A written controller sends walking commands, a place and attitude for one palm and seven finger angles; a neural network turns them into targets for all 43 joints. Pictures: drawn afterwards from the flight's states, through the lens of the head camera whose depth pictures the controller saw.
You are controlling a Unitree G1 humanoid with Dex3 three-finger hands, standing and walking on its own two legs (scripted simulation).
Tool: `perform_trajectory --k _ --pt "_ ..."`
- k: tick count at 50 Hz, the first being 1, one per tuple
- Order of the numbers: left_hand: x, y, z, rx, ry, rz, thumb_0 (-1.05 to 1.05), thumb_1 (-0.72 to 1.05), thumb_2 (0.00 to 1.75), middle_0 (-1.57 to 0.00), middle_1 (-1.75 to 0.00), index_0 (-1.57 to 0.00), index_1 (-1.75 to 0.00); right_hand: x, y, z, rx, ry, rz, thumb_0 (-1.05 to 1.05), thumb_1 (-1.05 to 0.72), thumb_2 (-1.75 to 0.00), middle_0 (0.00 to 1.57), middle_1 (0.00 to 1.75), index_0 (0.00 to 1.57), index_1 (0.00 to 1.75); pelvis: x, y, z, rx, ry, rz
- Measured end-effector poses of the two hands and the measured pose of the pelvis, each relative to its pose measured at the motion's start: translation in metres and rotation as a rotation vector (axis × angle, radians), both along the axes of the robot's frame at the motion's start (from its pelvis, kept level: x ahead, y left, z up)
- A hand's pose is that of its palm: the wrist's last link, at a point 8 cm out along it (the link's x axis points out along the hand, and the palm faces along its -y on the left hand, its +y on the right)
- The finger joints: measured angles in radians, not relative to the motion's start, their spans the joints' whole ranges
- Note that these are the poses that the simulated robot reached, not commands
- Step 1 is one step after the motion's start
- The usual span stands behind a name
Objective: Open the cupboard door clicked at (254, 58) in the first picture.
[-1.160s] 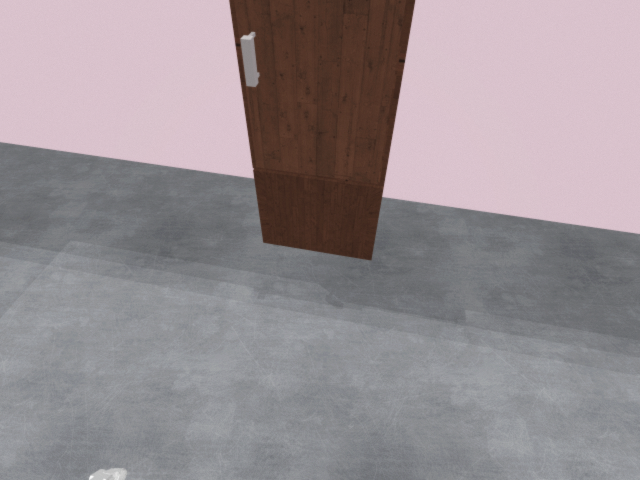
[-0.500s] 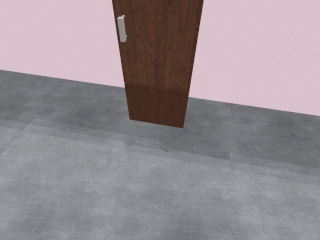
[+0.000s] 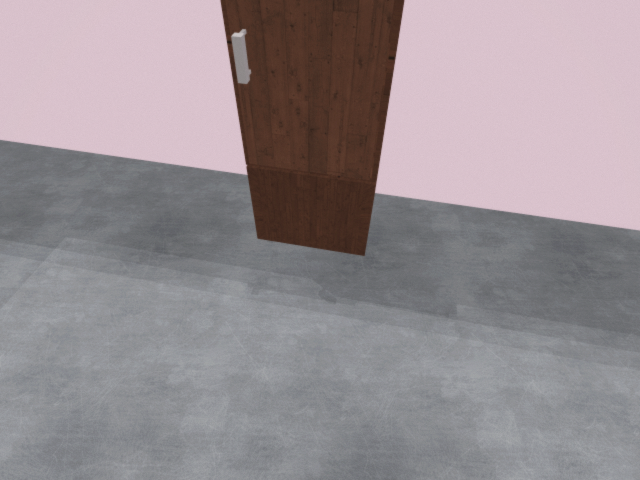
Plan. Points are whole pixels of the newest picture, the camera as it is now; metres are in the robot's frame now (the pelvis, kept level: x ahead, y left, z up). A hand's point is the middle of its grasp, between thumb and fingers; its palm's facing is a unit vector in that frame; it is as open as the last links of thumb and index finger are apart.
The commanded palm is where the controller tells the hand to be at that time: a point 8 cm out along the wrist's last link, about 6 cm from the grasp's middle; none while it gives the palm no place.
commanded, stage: look at it before walking up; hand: left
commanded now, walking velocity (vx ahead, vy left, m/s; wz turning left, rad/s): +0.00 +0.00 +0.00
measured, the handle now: (243, 56) +1.13 +0.27 +0.03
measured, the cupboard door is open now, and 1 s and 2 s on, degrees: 0 0 0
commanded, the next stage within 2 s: walk to a spot facing it in 0.28 s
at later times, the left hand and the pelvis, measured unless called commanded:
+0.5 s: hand out of the picture +0.08 +0.25 -0.16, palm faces -0.01 -0.94 -0.34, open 7.4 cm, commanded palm none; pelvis +0.00 +0.00 +0.00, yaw +1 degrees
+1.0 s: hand out of the picture +0.00 +0.25 -0.17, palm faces +0.28 -0.94 -0.21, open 7.4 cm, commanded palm none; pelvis +0.01 +0.04 +0.00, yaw +17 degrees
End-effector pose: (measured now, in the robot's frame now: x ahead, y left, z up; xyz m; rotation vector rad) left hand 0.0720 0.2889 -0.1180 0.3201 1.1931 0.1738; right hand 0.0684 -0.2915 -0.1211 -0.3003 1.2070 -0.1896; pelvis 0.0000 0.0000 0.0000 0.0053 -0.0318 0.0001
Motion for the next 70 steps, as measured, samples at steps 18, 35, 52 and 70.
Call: perform_trajectory --k 18,35,52,70 --pt "0.000 0.003 0.000 0.004 0.012 0.005 0.00 0.90 0.90 -0.20 -0.30 -0.20 -0.30 0.009 -0.001 0.003 -0.008 -0.010 0.003 0.00 -0.91 -0.90 0.20 0.30 0.20 0.30 0.005 0.001 0.001 -0.001 -0.003 -0.003" --pt "-0.035 -0.008 -0.024 -0.056 -0.023 0.140 0.00 0.91 0.90 -0.20 -0.30 -0.20 -0.30 0.003 0.041 -0.020 0.044 0.081 0.077 0.00 -0.91 -0.90 0.20 0.30 0.20 0.30 -0.008 0.012 -0.015 -0.017 0.006 0.143" --pt "-0.087 0.007 -0.020 -0.133 0.026 0.358 0.01 0.91 0.90 -0.20 -0.29 -0.20 -0.30 0.003 0.101 -0.010 0.090 0.136 0.176 0.00 -0.91 -0.90 0.20 0.30 0.20 0.30 0.016 0.041 0.000 -0.031 0.054 0.313" --pt "-0.035 -0.037 -0.003 -0.076 -0.097 0.606 0.00 0.91 0.90 -0.20 -0.29 -0.20 -0.30 0.206 0.100 -0.021 0.097 0.097 0.461 0.01 -0.91 -0.90 0.20 0.30 0.20 0.30 0.120 0.026 -0.002 0.001 0.030 0.577"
